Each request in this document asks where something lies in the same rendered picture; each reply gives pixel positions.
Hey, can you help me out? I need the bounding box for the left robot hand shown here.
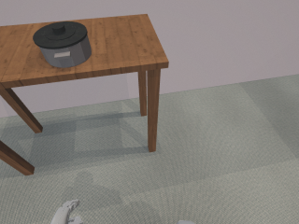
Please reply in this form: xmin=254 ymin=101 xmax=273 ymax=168
xmin=50 ymin=199 xmax=84 ymax=224

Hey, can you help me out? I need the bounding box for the table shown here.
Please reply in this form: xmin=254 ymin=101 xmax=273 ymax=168
xmin=0 ymin=14 xmax=169 ymax=175

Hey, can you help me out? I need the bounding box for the knob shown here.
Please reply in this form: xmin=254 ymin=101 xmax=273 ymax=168
xmin=51 ymin=23 xmax=65 ymax=34

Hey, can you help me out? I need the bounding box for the lid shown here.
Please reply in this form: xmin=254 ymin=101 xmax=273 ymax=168
xmin=33 ymin=21 xmax=88 ymax=49

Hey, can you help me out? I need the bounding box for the pot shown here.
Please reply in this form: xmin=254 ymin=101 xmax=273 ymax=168
xmin=39 ymin=35 xmax=92 ymax=68

